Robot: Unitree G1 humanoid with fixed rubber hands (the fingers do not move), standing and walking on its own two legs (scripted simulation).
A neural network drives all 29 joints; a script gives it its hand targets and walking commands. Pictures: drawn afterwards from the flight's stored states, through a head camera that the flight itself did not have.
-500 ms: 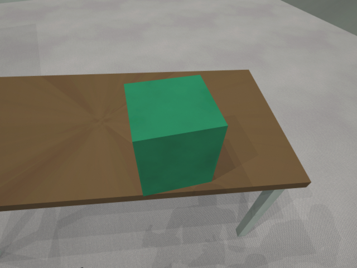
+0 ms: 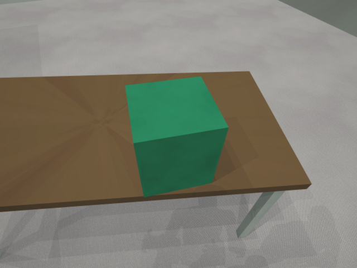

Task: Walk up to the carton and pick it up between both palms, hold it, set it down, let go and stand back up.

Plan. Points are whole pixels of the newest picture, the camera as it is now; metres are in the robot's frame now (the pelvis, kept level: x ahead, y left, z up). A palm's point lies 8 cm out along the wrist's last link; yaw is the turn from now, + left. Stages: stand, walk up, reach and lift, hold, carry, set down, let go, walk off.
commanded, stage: stand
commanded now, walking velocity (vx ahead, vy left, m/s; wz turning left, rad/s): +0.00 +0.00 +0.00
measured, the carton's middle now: (171, 138) +0.46 +0.03 +0.00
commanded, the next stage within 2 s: walk up in 1.00 s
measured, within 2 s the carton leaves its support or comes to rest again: neither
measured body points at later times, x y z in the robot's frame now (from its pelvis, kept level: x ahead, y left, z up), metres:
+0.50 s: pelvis +0.00 +0.00 +0.00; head +0.01 +0.00 +0.45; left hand +0.05 +0.25 -0.13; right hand +0.05 -0.25 -0.13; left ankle +0.01 +0.12 -0.73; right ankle +0.02 -0.13 -0.73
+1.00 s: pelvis +0.01 +0.01 +0.00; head +0.00 +0.01 +0.45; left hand +0.05 +0.26 -0.14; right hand +0.03 -0.25 -0.14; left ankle +0.01 +0.12 -0.74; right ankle +0.02 -0.13 -0.73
